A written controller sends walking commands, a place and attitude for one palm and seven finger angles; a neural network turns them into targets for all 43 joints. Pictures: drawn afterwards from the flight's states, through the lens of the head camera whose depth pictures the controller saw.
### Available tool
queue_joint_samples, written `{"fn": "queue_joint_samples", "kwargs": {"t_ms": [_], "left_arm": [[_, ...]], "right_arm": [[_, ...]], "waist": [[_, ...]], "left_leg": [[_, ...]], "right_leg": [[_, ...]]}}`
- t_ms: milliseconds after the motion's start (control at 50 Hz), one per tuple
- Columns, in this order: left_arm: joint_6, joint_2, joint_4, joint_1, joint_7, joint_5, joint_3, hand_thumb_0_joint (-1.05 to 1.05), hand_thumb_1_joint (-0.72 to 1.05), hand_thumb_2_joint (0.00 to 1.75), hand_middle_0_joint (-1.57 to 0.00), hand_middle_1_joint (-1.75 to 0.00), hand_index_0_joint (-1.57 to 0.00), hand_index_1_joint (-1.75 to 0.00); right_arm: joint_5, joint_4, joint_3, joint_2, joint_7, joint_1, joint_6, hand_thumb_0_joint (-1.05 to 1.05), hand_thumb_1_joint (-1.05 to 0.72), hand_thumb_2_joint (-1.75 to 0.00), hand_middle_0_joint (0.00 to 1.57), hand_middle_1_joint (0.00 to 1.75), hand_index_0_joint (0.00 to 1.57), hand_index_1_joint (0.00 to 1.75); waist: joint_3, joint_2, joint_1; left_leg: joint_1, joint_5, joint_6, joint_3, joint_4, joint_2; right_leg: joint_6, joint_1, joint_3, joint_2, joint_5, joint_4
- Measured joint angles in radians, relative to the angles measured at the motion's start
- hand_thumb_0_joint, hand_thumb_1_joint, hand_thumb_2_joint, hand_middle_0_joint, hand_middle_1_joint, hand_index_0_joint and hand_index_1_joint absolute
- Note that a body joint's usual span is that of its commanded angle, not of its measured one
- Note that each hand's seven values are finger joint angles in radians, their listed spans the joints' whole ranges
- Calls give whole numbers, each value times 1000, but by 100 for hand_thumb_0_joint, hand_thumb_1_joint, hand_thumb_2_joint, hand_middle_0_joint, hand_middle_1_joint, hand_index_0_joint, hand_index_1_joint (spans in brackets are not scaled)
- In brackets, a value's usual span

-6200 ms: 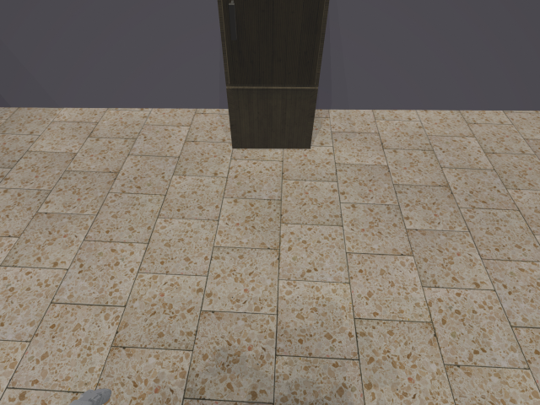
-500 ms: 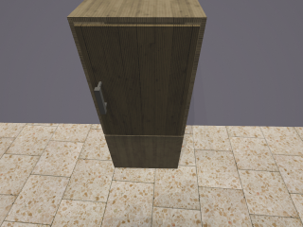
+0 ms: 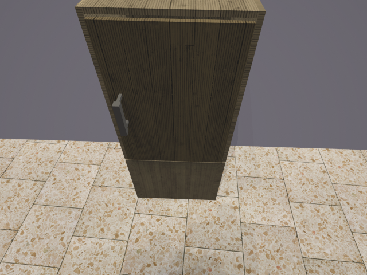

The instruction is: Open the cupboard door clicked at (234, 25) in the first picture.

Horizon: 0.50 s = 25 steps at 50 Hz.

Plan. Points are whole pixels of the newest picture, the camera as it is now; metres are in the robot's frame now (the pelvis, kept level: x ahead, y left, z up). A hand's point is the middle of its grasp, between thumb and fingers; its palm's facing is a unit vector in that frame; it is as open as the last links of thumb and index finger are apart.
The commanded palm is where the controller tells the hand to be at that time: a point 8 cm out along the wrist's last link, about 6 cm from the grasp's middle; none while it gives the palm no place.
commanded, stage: shuffle to correct the standing spot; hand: left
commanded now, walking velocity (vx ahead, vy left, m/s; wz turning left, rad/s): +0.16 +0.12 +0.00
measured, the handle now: (122, 115) +0.59 +0.25 -0.04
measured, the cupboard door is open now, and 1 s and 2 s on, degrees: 0 0 0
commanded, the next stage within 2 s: come to a stop and stand still in 0.04 s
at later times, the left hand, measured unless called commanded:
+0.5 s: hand out of the picture +0.10 +0.20 -0.17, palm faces +0.07 -0.97 -0.22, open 7.3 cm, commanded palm none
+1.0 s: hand out of the picture +0.04 +0.20 -0.17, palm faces +0.01 -0.98 -0.21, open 7.4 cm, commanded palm none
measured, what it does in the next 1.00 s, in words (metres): steps on the spot: left foot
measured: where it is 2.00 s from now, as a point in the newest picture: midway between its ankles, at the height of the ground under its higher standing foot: outside the picture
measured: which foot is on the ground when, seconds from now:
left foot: down 0.00-0.32, up 0.34-0.44, down 0.46-1.00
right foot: down 0.00-1.00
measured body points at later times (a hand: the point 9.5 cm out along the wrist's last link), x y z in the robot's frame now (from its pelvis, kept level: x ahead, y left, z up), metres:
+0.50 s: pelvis +0.05 +0.02 +0.00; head +0.08 +0.02 +0.45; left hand +0.09 +0.25 -0.16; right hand +0.06 -0.20 -0.16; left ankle +0.02 +0.12 -0.73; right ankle +0.05 -0.09 -0.73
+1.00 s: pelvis +0.04 +0.03 +0.00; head +0.05 +0.02 +0.45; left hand +0.05 +0.25 -0.15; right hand +0.08 -0.21 -0.15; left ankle +0.02 +0.12 -0.73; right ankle +0.05 -0.09 -0.73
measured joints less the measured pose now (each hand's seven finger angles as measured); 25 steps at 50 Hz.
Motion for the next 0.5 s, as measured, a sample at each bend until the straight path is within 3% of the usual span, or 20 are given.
{"fn": "queue_joint_samples", "kwargs": {"t_ms": [100, 220, 260, 300, 340, 400, 460, 500], "left_arm": [[1, 12, -10, 6, 1, 1, 18, 1, 90, 90, -20, -30, -20, -30], [23, 22, -15, -26, 7, -2, 20, 1, 91, 90, -20, -30, -20, -30], [20, 25, -28, -55, 8, -6, 21, 1, 91, 90, -20, -30, -20, -30], [5, 32, -43, -80, 15, -8, 24, 1, 91, 90, -20, -30, -20, -30], [-12, 34, -57, -94, 20, -11, 21, 1, 92, 90, -20, -30, -20, -30], [-14, 41, -80, -109, 28, -1, 15, 1, 92, 90, -20, -30, -20, -30], [2, 45, -94, -122, 29, -3, 11, 1, 91, 90, -20, -30, -20, -30], [18, 47, -95, -127, 29, -10, 19, 1, 92, 90, -20, -30, -20, -30]], "right_arm": [[0, -3, -2, 11, 0, 11, -9, 0, -91, -90, 19, 30, 20, 29], [-2, -15, -1, 18, -16, 25, -26, 0, -91, -90, 19, 30, 20, 29], [2, -13, 0, 24, -21, 31, -23, 0, -91, -90, 19, 30, 20, 29], [12, -3, -1, 28, -23, 37, -16, 0, -91, -90, 20, 30, 20, 30], [19, 7, -10, 25, -22, 30, -1, 0, -91, -90, 20, 30, 20, 30], [23, 1, -27, 27, -20, -8, 26, 0, -91, -90, 20, 30, 20, 30], [16, -11, -33, 24, -19, -50, 28, 1, -92, -90, 20, 30, 20, 30], [9, -8, -36, 15, -16, -66, 23, 1, -93, -90, 20, 30, 20, 30]], "waist": [[6, -19, 4], [27, -10, -6], [39, -2, -12], [46, 2, -10], [42, 15, -9], [37, 9, -15], [45, -2, -21], [48, -18, -13]], "left_leg": [[4, -38, 11, -3, 28, -12], [64, -54, 32, 15, -6, -24], [82, -47, 28, 10, -21, -29], [76, -43, 18, 5, 15, -34], [37, -26, -7, 1, 96, -28], [-44, -120, -32, -6, 182, -8], [-57, 14, -47, -11, 39, 28], [-49, 49, -36, 5, 21, 26]], "right_leg": [[10, -2, 0, -14, -44, 42], [-34, -40, -7, -9, -195, 184], [-37, -29, -21, 2, -136, 121], [-36, -2, -21, 6, 2, 47], [-28, 10, -30, 4, -16, 42], [-28, 10, -41, -4, -32, 24], [-18, 2, -43, -6, -30, 30], [-7, -2, -28, -12, -36, 44]]}}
